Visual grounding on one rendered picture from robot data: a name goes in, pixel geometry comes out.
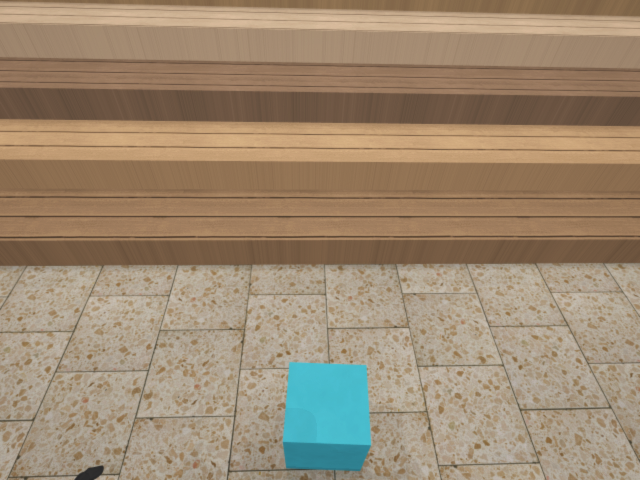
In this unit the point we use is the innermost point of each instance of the carton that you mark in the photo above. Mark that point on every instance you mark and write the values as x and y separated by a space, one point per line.
327 422

